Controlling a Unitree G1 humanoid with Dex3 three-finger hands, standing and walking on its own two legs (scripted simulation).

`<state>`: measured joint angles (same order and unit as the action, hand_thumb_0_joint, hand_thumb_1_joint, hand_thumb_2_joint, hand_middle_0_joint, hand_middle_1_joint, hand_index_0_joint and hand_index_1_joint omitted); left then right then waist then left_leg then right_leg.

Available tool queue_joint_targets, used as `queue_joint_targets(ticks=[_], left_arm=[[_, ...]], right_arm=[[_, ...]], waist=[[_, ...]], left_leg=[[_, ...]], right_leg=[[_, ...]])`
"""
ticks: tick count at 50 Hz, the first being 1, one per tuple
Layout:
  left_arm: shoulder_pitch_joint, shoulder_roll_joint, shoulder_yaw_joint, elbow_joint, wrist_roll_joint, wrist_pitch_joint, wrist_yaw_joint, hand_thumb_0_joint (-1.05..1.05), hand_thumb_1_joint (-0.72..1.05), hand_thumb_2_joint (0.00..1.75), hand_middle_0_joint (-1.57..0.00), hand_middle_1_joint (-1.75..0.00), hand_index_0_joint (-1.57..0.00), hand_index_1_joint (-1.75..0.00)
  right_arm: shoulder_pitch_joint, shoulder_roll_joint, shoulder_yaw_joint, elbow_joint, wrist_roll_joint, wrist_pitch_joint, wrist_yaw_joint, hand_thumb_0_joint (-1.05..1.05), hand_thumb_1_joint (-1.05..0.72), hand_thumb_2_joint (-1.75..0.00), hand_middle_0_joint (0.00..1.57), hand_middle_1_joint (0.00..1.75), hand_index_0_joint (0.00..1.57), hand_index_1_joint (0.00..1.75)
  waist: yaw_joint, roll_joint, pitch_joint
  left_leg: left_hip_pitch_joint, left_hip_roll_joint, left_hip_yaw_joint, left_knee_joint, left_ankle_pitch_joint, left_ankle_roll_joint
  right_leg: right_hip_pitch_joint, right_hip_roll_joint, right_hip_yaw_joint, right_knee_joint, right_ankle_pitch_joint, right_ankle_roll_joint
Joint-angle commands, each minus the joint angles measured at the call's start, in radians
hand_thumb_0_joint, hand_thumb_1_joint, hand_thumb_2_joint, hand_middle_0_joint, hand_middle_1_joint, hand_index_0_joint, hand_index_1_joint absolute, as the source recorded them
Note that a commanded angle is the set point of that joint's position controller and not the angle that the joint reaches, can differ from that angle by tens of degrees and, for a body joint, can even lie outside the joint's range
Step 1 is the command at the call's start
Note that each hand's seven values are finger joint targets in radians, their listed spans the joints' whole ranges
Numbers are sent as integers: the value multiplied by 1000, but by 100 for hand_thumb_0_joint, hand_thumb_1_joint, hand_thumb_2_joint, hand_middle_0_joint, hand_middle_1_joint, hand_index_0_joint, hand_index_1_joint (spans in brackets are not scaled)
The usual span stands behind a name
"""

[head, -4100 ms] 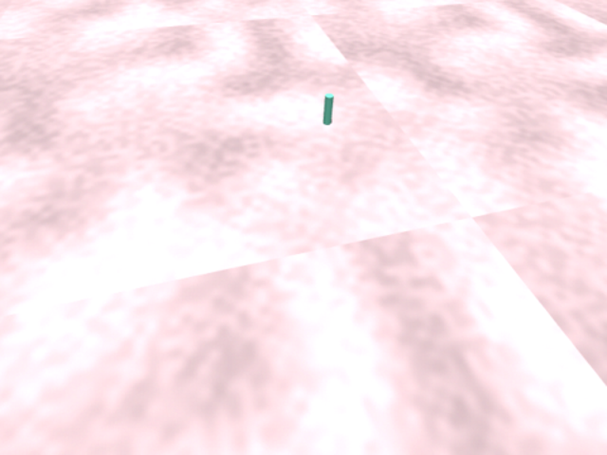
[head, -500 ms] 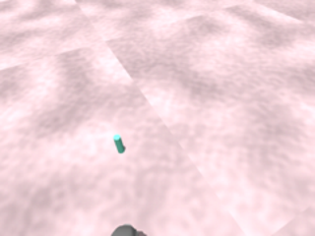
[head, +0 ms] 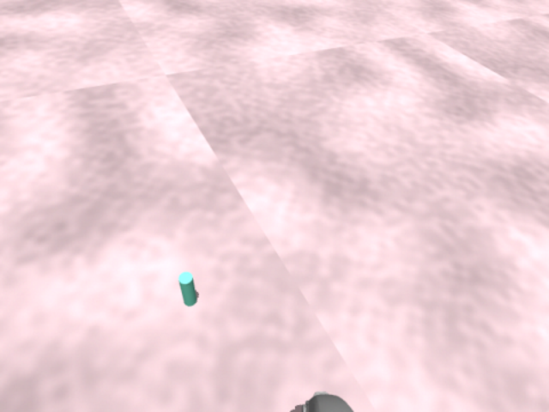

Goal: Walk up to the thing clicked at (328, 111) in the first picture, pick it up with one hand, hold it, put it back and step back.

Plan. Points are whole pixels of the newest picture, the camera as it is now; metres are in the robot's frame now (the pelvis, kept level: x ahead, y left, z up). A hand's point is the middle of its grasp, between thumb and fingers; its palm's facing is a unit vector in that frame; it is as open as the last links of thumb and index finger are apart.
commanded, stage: walk up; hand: left
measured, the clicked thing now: (188, 289) +0.65 +0.25 -0.69
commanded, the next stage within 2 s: none
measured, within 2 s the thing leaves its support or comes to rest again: neither
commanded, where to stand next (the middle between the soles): +0.32 -0.02 m, yaw -1 degrees
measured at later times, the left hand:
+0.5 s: hand (126, 379) +0.21 +0.22 -0.12, palm faces -0.02 -0.92 -0.40, open 7.4 cm
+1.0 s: hand (117, 349) +0.27 +0.26 -0.17, palm faces -0.06 -0.93 -0.36, open 7.4 cm
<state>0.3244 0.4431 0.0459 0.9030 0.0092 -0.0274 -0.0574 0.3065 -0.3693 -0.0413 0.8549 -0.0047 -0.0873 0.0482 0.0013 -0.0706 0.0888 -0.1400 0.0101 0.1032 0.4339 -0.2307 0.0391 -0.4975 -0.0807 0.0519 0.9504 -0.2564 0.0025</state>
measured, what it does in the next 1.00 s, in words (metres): walks ahead: right foot, then left foot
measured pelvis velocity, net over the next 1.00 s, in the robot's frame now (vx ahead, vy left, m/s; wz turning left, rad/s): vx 0.23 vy -0.01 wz -0.02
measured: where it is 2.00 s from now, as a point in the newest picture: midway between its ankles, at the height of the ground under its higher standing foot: outside the picture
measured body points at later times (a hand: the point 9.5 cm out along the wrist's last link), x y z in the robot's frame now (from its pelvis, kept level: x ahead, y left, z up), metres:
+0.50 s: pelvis +0.15 -0.04 +0.00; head +0.15 -0.07 +0.45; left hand +0.21 +0.27 -0.10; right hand +0.21 -0.36 -0.13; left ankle +0.22 +0.12 -0.69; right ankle +0.18 -0.15 -0.74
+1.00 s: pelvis +0.23 -0.01 -0.02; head +0.25 +0.00 +0.43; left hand +0.27 +0.31 -0.14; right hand +0.31 -0.33 -0.12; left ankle +0.28 +0.11 -0.74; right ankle +0.27 -0.15 -0.73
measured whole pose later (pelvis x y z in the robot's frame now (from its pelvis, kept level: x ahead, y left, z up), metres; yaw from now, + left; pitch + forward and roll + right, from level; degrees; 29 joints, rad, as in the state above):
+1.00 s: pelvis +0.23 -0.01 -0.02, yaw -1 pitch -3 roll +0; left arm 0.28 0.41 0.03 0.95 0.01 -0.01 -0.02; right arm 0.22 -0.39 -0.03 0.87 -0.02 -0.03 0.02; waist 0.00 -0.03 0.11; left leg -0.31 0.04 0.07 0.61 -0.24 0.02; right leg -0.35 -0.05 0.00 0.74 -0.36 0.00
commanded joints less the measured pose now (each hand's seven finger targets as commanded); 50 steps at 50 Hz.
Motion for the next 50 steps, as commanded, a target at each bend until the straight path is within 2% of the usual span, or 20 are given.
queue_joint_targets(ticks=[1, 7, 9, 10, 11, 12, 13, 16, 19, 25, 29, 32, 33, 34, 35, 36, 37, 40, 47, 50], left_arm=[[-45, 143, 51, -82, 5, -27, 0, 0, 90, 90, -20, -30, -20, -30], [-63, 122, 55, -79, 5, -52, 2, 0, 90, 90, -20, -30, -20, -30], [59, 165, 74, -37, 6, -65, 17, 0, 90, 90, -20, -30, -20, -30], [127, 209, 92, -25, 11, -75, 27, 0, 90, 90, -20, -30, -20, -30], [150, 290, 114, -43, 14, -81, 38, 0, 90, 90, -20, -30, -20, -30], [113, 314, 112, -57, 4, -76, 36, 0, 90, 90, -20, -30, -20, -30], [88, 312, 107, -68, -6, -71, 37, 0, 90, 90, -20, -30, -20, -30], [21, 227, 81, -89, -18, -73, 47, 0, 90, 90, -20, -30, -20, -30], [9, 210, 75, -98, -14, -81, 47, 0, 90, 90, -20, -30, -20, -30], [-30, 224, 86, -144, 3, -76, 34, 0, 90, 90, -20, -30, -20, -30], [-31, 216, 70, -138, 6, -60, 40, 0, 90, 90, -20, -30, -20, -30], [-55, 190, 49, -137, -5, -42, 44, 0, 90, 90, -20, -30, -20, -30], [-32, 148, 33, -138, -4, -35, 44, 0, 90, 90, -20, -30, -20, -30], [7, 96, 16, -138, -12, -31, 45, 0, 90, 90, -20, -30, -20, -30], [55, 81, 13, -125, -20, -21, 48, 0, 90, 90, -20, -30, -20, -30], [61, 173, 43, -88, -8, -9, 63, 0, 90, 90, -20, -30, -20, -30], [35, 196, 42, -78, -3, -8, 66, 0, 90, 90, -20, -30, -20, -30], [38, 175, 41, -48, -9, -2, 57, 0, 90, 90, -20, -30, -20, -30], [18, 131, 37, 4, -2, -3, 56, 0, 90, 90, -20, -30, -20, -30], [46, 122, 41, 44, 8, -14, 67, 0, 90, 90, -20, -30, -20, -30]], right_arm=[[22, -294, -98, -69, 0, -19, -21, 0, -90, -90, 20, 30, 20, 30], [15, -288, -92, -92, -1, -2, -19, 0, -90, -90, 20, 30, 20, 30], [1, -255, -79, -113, 4, 6, -22, 0, -90, -90, 20, 30, 20, 30], [58, -202, -56, -111, 4, 6, -20, 0, -90, -90, 20, 30, 20, 30], [112, -137, -32, -124, 6, 6, -16, 0, -90, -90, 20, 30, 20, 30], [90, -225, -54, -98, 4, 22, -23, 0, -90, -90, 20, 30, 20, 30], [55, -277, -68, -85, -5, 28, -32, 0, -90, -90, 20, 30, 20, 30], [68, -253, -62, -39, 15, 32, -21, 0, -90, -90, 20, 30, 20, 30], [96, -228, -61, -22, 3, 46, -11, 0, -90, -90, 20, 30, 20, 30], [7, -224, -74, -39, -21, 44, 12, 0, -90, -90, 20, 30, 20, 30], [-30, -197, -69, -30, -22, 30, 0, 0, -90, -90, 20, 30, 20, 30], [32, -190, -66, 3, -22, 13, -22, 0, -90, -90, 20, 30, 20, 30], [87, -222, -73, 20, -22, 5, -33, 0, -90, -90, 20, 30, 20, 30], [113, -298, -89, 19, -29, 0, -43, 0, -90, -90, 20, 30, 20, 30], [83, -352, -95, -10, -27, -3, -43, 0, -90, -90, 20, 30, 20, 30], [72, -384, -108, -10, -4, 4, -39, 0, -90, -90, 20, 30, 20, 30], [60, -357, -107, -12, -4, 11, -42, 0, -90, -90, 20, 30, 20, 30], [-13, -286, -75, -40, -8, 8, -50, 0, -90, -90, 20, 30, 20, 30], [-104, -278, -61, -54, -16, 37, -48, 0, -90, -90, 20, 30, 20, 30], [-141, -258, -48, -54, -4, 59, -43, 0, -90, -90, 20, 30, 20, 30]], waist=[[-37, 210, 29], [-19, 190, -28], [51, 71, -103], [76, -67, -169], [68, -272, -211], [76, -170, -138], [74, -123, -92], [27, -70, -25], [11, -77, -41], [21, -80, 17], [26, -53, 10], [-22, 14, -65], [-43, 101, -103], [-43, 310, -132], [-10, 339, -93], [-28, 295, -101], [-26, 250, -64], [2, 237, -50], [-4, 269, -64], [29, 213, -99]], left_leg=[[7, 247, -182, -225, 22, 180], [-18, 240, -146, -50, 283, 151], [-93, 192, -115, 153, 228, 112], [-157, 116, -55, 364, 140, 85], [-329, 11, -17, 571, -221, 36], [-463, -34, -74, 669, -314, 11], [-466, 16, -126, 715, -318, 11], [-429, 54, -191, 660, -173, 5], [-360, 41, -157, 609, -76, -15], [-356, 96, -107, 350, -16, -58], [-206, 73, -86, 222, 44, -49], [-26, 29, -60, 78, 100, -23], [55, 42, -89, 24, 58, -2], [82, 209, -319, -84, 37, 38], [100, 357, -605, -154, -5, 125], [69, 419, -665, -146, -70, 221], [23, 393, -627, -146, -53, 233], [-56, 245, -325, -117, 116, 140], [-191, 231, -231, -72, 4, 167], [-266, 218, -210, 42, -18, 133]], right_leg=[[-65, -39, -37, -159, 49, 8], [168, 14, -106, -376, 97, -27], [391, 42, -89, -447, 111, -45], [517, -7, -17, -513, 18, -63], [610, -242, 350, -605, -118, -125], [577, -344, 574, -707, -245, -227], [499, -364, 595, -702, -242, -275], [400, -212, 267, -684, 41, -173], [342, -156, 128, -677, 199, -165], [243, -174, 72, -750, -182, -224], [173, -169, 37, -647, -47, -209], [149, -141, -4, -438, 161, -168], [128, -102, -33, -315, 132, -129], [71, -5, -110, -112, -6, -75], [-82, 121, -97, 0, -283, -37], [-55, 63, -35, 88, -338, -47], [-61, 47, -8, 121, -323, -45], [10, 25, 26, 53, -206, -41], [180, 36, -74, -210, -102, 0], [338, 68, -100, -373, 1, -16]])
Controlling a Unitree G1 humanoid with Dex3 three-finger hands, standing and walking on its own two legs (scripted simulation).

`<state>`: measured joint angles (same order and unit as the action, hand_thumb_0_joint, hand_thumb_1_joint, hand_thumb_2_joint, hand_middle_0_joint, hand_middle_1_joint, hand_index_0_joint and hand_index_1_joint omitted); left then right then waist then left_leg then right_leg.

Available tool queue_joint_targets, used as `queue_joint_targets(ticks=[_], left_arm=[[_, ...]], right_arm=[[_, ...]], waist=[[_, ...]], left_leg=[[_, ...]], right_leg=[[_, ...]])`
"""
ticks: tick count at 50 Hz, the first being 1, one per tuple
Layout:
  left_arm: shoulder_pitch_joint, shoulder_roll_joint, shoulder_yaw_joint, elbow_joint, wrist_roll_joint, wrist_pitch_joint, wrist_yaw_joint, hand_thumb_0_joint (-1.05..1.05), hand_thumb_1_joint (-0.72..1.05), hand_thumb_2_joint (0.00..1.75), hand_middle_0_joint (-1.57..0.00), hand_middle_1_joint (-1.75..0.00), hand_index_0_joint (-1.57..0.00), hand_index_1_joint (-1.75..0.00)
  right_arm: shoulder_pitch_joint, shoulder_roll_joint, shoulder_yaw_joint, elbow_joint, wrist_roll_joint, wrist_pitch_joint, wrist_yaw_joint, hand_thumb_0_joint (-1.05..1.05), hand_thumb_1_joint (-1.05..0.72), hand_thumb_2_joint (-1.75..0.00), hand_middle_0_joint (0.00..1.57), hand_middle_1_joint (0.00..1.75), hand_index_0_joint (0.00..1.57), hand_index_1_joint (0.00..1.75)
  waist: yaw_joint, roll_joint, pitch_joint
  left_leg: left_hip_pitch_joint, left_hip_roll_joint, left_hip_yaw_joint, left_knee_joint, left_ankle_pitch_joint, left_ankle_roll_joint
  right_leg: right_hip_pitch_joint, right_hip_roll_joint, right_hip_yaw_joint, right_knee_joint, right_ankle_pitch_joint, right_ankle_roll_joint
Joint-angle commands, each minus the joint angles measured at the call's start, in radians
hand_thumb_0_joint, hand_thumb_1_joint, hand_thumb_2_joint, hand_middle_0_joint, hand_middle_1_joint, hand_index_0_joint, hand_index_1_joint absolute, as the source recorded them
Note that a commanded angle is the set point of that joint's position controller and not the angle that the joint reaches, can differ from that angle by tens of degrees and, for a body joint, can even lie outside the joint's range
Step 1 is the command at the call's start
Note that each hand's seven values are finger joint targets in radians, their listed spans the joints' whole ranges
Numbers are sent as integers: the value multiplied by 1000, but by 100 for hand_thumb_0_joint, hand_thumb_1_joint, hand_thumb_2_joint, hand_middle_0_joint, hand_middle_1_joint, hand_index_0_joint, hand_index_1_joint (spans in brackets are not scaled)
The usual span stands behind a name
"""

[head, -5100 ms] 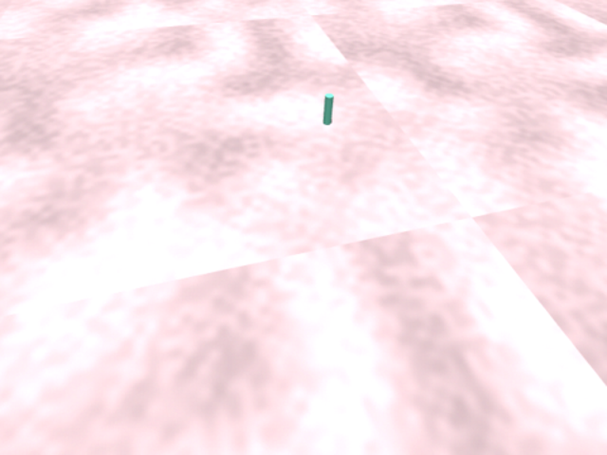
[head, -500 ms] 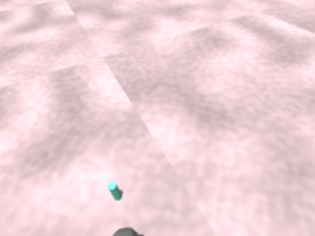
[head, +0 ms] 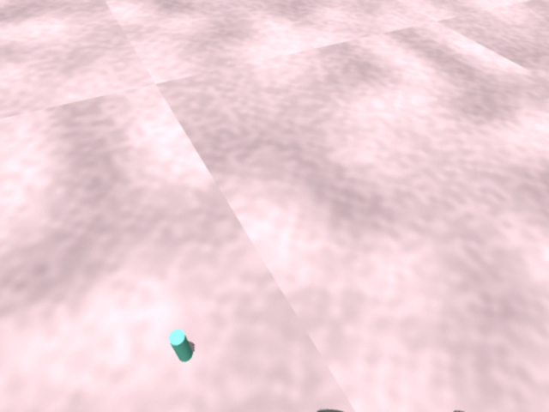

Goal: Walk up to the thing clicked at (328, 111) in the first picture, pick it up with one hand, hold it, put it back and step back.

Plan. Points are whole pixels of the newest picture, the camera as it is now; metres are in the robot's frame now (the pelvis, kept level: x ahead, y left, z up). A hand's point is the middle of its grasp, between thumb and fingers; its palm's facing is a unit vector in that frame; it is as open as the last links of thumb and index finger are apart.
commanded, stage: walk up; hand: left
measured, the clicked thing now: (181, 346) +0.42 +0.26 -0.67
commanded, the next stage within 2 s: stand in 1.50 s
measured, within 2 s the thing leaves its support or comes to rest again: neither
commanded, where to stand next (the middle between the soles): +0.09 -0.01 m, yaw +0 degrees
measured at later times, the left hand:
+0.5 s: hand out of the picture +0.13 +0.24 -0.14, palm faces -0.02 -0.95 -0.32, open 7.4 cm
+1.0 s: hand out of the picture +0.11 +0.25 -0.14, palm faces -0.01 -0.94 -0.34, open 7.4 cm
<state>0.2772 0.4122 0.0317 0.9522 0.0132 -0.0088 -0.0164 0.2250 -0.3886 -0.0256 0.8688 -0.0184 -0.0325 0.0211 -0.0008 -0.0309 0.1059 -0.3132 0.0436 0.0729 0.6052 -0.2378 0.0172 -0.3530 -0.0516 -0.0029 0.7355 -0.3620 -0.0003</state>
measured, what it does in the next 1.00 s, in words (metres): steps on the spot: right foot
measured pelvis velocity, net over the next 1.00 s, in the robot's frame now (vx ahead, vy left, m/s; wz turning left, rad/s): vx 0.04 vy -0.01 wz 0.01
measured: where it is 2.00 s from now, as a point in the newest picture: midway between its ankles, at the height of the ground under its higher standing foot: outside the picture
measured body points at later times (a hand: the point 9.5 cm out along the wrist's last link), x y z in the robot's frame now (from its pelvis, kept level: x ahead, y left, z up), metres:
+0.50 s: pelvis +0.03 -0.01 +0.01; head +0.03 +0.00 +0.46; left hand +0.13 +0.29 -0.11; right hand +0.09 -0.31 -0.11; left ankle +0.05 +0.12 -0.73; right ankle +0.04 -0.14 -0.73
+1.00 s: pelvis +0.04 -0.01 +0.02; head +0.05 -0.01 +0.47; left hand +0.11 +0.30 -0.11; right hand +0.13 -0.30 -0.11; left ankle +0.05 +0.12 -0.73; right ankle +0.04 -0.14 -0.73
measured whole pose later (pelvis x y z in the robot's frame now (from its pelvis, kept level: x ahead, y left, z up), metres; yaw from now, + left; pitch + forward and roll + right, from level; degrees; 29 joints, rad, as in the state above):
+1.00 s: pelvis +0.04 -0.01 +0.02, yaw +1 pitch -3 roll +0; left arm 0.09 0.35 0.00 1.18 0.01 -0.01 -0.01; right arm 0.07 -0.35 0.00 1.15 0.00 -0.01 0.02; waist 0.01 0.00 0.05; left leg -0.12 0.02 0.03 0.35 -0.18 -0.01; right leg -0.11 -0.04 -0.03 0.34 -0.19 0.02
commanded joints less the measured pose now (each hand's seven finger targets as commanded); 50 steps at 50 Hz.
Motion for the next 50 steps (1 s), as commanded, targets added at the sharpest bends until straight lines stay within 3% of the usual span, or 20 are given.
queue_joint_targets(ticks=[1, 2, 3, 4, 5, 6, 8, 10, 11, 12, 14, 15, 18, 21, 24, 34, 50], left_arm=[[88, 159, 55, -1, 8, -38, 30, 0, 90, 90, -20, -30, -20, -30], [79, 185, 60, -5, 14, -46, 36, 0, 90, 90, -20, -30, -20, -30], [5, 246, 65, -32, 22, -62, 39, 0, 90, 90, -20, -30, -20, -30], [-76, 285, 64, -42, 13, -57, 35, 0, 90, 90, -20, -30, -20, -30], [-141, 287, 61, -53, 11, -50, 31, 0, 90, 90, -20, -30, -20, -30], [-153, 239, 49, -53, 6, -47, 28, 0, 90, 90, -20, -30, -20, -30], [-166, 200, 35, -41, 0, -46, 29, 0, 90, 90, -20, -30, -20, -30], [-148, 185, 29, -29, -7, -48, 26, 0, 90, 90, -20, -30, -20, -30], [-119, 177, 27, -14, -13, -47, 25, 0, 90, 90, -20, -30, -20, -30], [-119, 183, 26, -1, -13, -44, 24, 0, 90, 90, -20, -30, -20, -30], [-171, 186, 25, 10, -9, -38, 24, 0, 90, 90, -20, -30, -20, -30], [-196, 184, 26, 9, -7, -37, 23, 0, 90, 90, -20, -30, -20, -30], [-192, 168, 18, 35, -13, -33, 21, 0, 90, 90, -20, -30, -20, -30], [-197, 159, 16, 62, -16, -34, 20, 0, 90, 90, -20, -30, -20, -30], [-210, 158, 11, 83, -17, -32, 19, 0, 90, 90, -20, -30, -20, -30], [-261, 156, 7, 129, -10, -28, 17, 0, 90, 90, -20, -30, -20, -30], [-257, 150, 11, 159, -5, -29, 22, 0, 90, 90, -20, -30, -20, -30]], right_arm=[[-72, -200, -49, -64, 17, 10, -16, 0, -90, -90, 20, 30, 20, 30], [-56, -154, -33, -57, 24, 13, -17, 0, -90, -90, 20, 30, 20, 30], [-18, -104, -19, -53, 29, 16, -15, 0, -90, -90, 20, 30, 20, 30], [-54, -163, -36, -30, 26, 24, -25, 0, -90, -90, 20, 30, 20, 30], [-18, -193, -50, 3, 20, 23, -26, 0, -90, -90, 20, 30, 20, 30], [-8, -194, -46, 26, 24, 18, -23, 0, -90, -90, 20, 30, 20, 30], [-13, -184, -44, 61, 30, 9, -17, 0, -90, -90, 20, 30, 20, 30], [-26, -193, -42, 74, 23, 0, -22, 0, -90, -90, 20, 30, 20, 30], [-58, -202, -37, 72, 20, -4, -22, 0, -90, -90, 20, 30, 20, 30], [-84, -199, -35, 76, 20, -5, -19, 0, -90, -90, 20, 30, 20, 30], [-101, -191, -30, 106, 16, 1, -13, 0, -90, -90, 20, 30, 20, 30], [-91, -194, -28, 119, 15, 1, -13, 0, -90, -90, 20, 30, 20, 30], [-120, -198, -19, 145, 9, -7, -12, 0, -90, -90, 20, 30, 20, 30], [-138, -195, -13, 170, 10, -16, -14, 0, -90, -90, 20, 30, 20, 30], [-159, -191, -10, 187, 12, -18, -18, 0, -90, -90, 20, 30, 20, 30], [-171, -189, -18, 220, 12, -9, -22, 0, -90, -90, 20, 30, 20, 30], [-196, -180, -21, 235, 12, 3, -22, 0, -90, -90, 20, 30, 20, 30]], waist=[[43, 126, -116], [41, 10, -112], [-5, -155, -85], [4, -144, -52], [-20, -154, -35], [-33, -122, -31], [-41, -119, -70], [-21, -103, -151], [0, -78, -185], [9, -86, -175], [1, -78, -115], [-8, -54, -111], [9, 26, -84], [20, 72, -117], [21, 81, -121], [-3, 50, -151], [-6, 28, -142]], left_leg=[[-114, 159, -164, -86, -47, 114], [-117, 120, -129, 19, -50, 72], [-143, 15, -85, 122, -146, 9], [-74, -13, -85, 172, -301, 9], [19, 8, -92, 179, -280, 8], [65, 7, -91, 100, -245, 13], [107, 11, -81, -56, -12, 16], [183, 47, -123, -110, 157, 25], [181, 64, -156, -112, 165, 35], [151, 60, -156, -115, 85, 38], [103, 45, -137, -152, -19, 26], [105, 51, -140, -184, -32, 22], [62, 79, -188, -262, -63, 28], [64, 94, -190, -290, 63, 23], [86, 90, -172, -294, 118, 17], [157, 86, -145, -302, 153, 12], [217, 82, -137, -316, 186, 2]], right_leg=[[218, 34, -21, -221, 114, -28], [207, -57, 131, -337, 96, -49], [137, -235, 416, -449, 74, -109], [2, -297, 441, -465, 41, -203], [-91, -291, 410, -434, 27, -217], [-95, -224, 307, -404, 49, -176], [-15, -136, 160, -339, 151, -91], [39, -111, 132, -268, 301, -69], [67, -89, 117, -272, 288, -57], [73, -87, 125, -316, 181, -49], [72, -99, 140, -375, 11, -47], [82, -99, 138, -372, -9, -49], [116, -62, 92, -353, 35, -41], [204, -58, 74, -340, 175, -38], [225, -64, 72, -367, 240, -31], [253, -77, 67, -426, 275, -21], [236, -75, 56, -460, 292, -8]])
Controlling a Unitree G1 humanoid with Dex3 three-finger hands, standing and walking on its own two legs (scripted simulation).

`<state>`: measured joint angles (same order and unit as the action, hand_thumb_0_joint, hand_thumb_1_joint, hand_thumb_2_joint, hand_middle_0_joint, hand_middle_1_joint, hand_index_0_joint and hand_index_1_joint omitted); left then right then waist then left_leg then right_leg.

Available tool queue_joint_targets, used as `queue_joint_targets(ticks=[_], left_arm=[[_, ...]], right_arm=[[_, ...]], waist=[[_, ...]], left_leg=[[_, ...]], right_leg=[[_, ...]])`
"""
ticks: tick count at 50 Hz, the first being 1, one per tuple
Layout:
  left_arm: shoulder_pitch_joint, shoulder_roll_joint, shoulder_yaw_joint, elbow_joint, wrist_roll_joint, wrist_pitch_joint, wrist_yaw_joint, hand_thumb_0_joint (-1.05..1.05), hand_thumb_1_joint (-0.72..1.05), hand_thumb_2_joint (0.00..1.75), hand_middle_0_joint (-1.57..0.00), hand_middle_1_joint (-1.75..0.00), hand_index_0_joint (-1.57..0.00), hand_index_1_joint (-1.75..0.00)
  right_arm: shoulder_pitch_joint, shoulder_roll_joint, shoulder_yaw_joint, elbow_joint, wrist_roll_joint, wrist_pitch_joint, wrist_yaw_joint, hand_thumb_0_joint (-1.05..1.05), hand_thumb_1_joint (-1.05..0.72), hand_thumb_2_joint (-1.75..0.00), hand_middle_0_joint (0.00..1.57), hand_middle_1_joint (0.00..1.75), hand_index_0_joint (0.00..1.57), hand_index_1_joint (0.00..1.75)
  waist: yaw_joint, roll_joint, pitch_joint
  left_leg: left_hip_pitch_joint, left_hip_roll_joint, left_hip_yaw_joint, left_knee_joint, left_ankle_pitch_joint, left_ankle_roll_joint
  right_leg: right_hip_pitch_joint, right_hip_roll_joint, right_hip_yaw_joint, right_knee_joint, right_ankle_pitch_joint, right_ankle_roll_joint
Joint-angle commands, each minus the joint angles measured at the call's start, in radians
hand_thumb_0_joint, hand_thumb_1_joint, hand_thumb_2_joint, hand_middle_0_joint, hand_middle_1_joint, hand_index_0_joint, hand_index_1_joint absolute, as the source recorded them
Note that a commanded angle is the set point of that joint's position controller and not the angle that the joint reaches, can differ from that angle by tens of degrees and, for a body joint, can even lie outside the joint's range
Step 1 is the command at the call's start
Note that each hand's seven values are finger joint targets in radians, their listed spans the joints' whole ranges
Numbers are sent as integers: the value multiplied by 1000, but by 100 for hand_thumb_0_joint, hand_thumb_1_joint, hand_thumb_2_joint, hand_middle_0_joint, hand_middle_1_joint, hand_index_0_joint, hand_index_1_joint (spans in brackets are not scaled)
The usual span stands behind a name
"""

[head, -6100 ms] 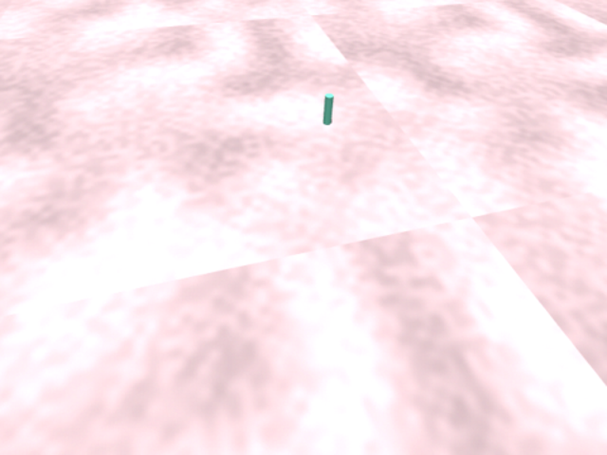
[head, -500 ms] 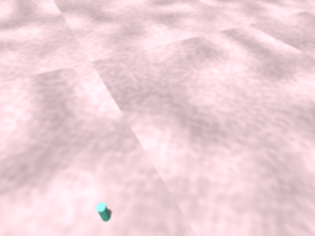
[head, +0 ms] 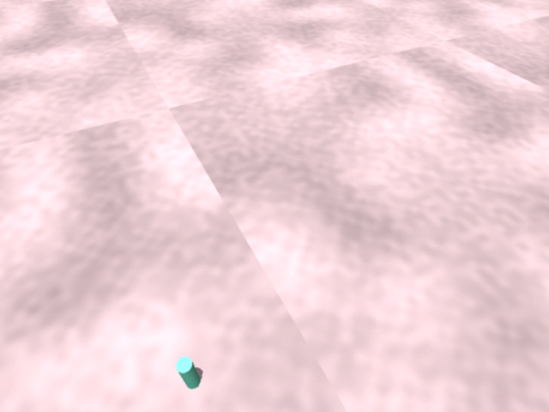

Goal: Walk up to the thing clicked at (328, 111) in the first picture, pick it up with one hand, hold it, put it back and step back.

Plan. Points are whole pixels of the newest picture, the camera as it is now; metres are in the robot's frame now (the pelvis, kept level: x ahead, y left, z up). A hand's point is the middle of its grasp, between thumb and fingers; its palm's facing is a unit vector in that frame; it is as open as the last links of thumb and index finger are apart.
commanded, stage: walk up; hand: left
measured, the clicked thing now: (189, 373) +0.38 +0.27 -0.69
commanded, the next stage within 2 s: stand in 0.50 s
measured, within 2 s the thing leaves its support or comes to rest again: neither
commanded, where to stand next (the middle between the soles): +0.05 +0.00 m, yaw -1 degrees
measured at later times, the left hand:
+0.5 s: hand out of the picture +0.09 +0.25 -0.16, palm faces -0.02 -0.94 -0.33, open 7.4 cm
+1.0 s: hand out of the picture +0.07 +0.24 -0.16, palm faces -0.03 -0.94 -0.34, open 7.4 cm
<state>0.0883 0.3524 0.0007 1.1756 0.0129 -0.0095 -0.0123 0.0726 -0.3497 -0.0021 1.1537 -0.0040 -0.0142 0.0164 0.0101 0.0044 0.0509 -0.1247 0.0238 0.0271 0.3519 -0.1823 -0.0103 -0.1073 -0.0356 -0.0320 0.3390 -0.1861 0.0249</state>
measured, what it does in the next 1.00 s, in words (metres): stands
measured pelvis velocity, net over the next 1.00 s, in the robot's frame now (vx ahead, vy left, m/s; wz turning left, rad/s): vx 0.00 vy -0.01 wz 0.00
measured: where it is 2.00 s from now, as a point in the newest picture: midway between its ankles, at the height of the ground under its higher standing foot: outside the picture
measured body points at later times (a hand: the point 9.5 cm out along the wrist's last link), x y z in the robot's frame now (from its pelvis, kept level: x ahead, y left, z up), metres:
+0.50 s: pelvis +0.01 +0.00 +0.00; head +0.01 +0.00 +0.45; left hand +0.09 +0.30 -0.13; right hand +0.08 -0.30 -0.13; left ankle +0.01 +0.12 -0.75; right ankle +0.00 -0.13 -0.75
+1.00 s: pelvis +0.00 -0.01 +0.00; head +0.01 -0.01 +0.45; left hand +0.07 +0.29 -0.13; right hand +0.08 -0.31 -0.13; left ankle +0.01 +0.12 -0.75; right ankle +0.00 -0.13 -0.75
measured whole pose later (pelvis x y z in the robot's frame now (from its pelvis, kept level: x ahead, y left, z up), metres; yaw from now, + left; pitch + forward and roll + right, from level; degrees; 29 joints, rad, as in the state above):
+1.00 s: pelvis +0.00 -0.01 +0.00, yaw +0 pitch -2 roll +0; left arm 0.10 0.35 0.00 1.14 0.01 0.00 -0.01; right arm 0.09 -0.35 0.00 1.15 -0.01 -0.01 0.01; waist 0.00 0.00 0.05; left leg -0.11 0.03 0.02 0.31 -0.16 -0.02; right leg -0.10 -0.03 -0.04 0.31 -0.17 0.01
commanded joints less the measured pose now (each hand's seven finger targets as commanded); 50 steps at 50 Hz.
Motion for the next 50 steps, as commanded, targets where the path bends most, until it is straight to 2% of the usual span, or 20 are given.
queue_joint_targets(ticks=[1, 17, 23, 24, 25, 27, 31, 35, 39, 40, 43, 45, 50], left_arm=[[-68, 210, 43, -65, -5, -28, 18, 0, 90, 90, -20, -30, -20, -30], [-53, 202, 48, -75, 0, -23, 21, 0, 90, 90, -20, -30, -20, -30], [-58, 201, 49, -80, 0, -22, 19, 0, 90, 90, -20, -30, -20, -30], [-59, 204, 49, -80, 1, -22, 20, 0, 90, 90, -20, -30, -20, -30], [-59, 210, 46, -85, -7, -21, 23, 0, 90, 90, -20, -30, -20, -30], [-46, 201, 45, -86, -7, -21, 23, 0, 90, 90, -20, -30, -20, -30], [-45, 205, 43, -90, -6, -20, 22, 0, 90, 90, -20, -30, -20, -30], [-52, 203, 40, -90, -7, -19, 21, 0, 90, 90, -20, -30, -20, -30], [-52, 211, 41, -93, -6, -18, 21, 0, 90, 90, -20, -30, -20, -30], [-39, 204, 38, -92, -6, -20, 20, 0, 90, 90, -20, -30, -20, -30], [-42, 208, 37, -91, -6, -20, 20, 0, 90, 90, -20, -30, -20, -30], [-39, 211, 36, -95, -5, -21, 21, 0, 90, 90, -20, -30, -20, -30], [-32, 210, 35, -97, -7, -23, 21, 0, 90, 90, -20, -30, -20, -30]], right_arm=[[-39, -220, -46, -49, -2, -15, -19, 0, -90, -90, 20, 30, 20, 30], [-42, -211, -45, -53, -4, -15, -21, 0, -90, -90, 20, 30, 20, 30], [-38, -209, -44, -59, -4, -15, -21, 0, -90, -90, 20, 30, 20, 30], [-33, -210, -44, -58, -4, -15, -21, 0, -90, -90, 20, 30, 20, 30], [-50, -201, -40, -67, -5, -17, -24, 0, -90, -90, 20, 30, 20, 30], [-48, -215, -43, -64, -4, -19, -26, 0, -90, -90, 20, 30, 20, 30], [-43, -210, -40, -63, -3, -18, -26, 0, -90, -90, 20, 30, 20, 30], [-43, -211, -38, -61, -2, -14, -24, 0, -90, -90, 20, 30, 20, 30], [-38, -205, -38, -60, -5, -16, -23, 0, -90, -90, 20, 30, 20, 30], [-48, -212, -39, -58, -3, -15, -22, 0, -90, -90, 20, 30, 20, 30], [-32, -205, -36, -57, -5, -13, -19, 0, -90, -90, 20, 30, 20, 30], [-36, -206, -38, -61, -6, -11, -18, 0, -90, -90, 20, 30, 20, 30], [-29, -206, -39, -59, -7, -14, -18, 0, -90, -90, 20, 30, 20, 30]], waist=[[-17, -8, -93], [-12, 9, -88], [-13, 12, -63], [-12, 6, -75], [-13, -16, -58], [-9, 10, -91], [-14, 11, -105], [-16, 3, -84], [-18, -4, -87], [-10, 1, -85], [-20, -7, -62], [-18, -12, -66], [-18, 3, -85]], left_leg=[[29, 104, -91, -63, 138, 31], [29, 103, -85, -69, 164, 30], [9, 99, -89, -83, 128, 28], [12, 101, -90, -81, 139, 30], [13, 120, -101, -91, 216, 18], [47, 127, -99, -81, 266, 19], [58, 123, -95, -87, 249, 13], [29, 114, -92, -98, 153, 13], [35, 115, -91, -98, 172, 11], [45, 119, -95, -93, 167, 14], [18, 107, -91, -101, 94, 14], [25, 112, -95, -96, 95, 16], [40, 118, -97, -89, 154, 17]], right_leg=[[3, -95, 83, -63, 120, -36], [20, -94, 76, -63, 149, -34], [20, -92, 76, -65, 132, -31], [32, -92, 77, -63, 139, -31], [16, -103, 79, -56, 172, -34], [28, -105, 78, -53, 204, -34], [33, -105, 79, -56, 194, -33], [27, -105, 85, -79, 122, -32], [22, -106, 85, -73, 134, -37], [12, -106, 87, -79, 130, -35], [2, -106, 92, -97, 79, -32], [-8, -106, 92, -96, 68, -34], [6, -109, 92, -80, 133, -40]])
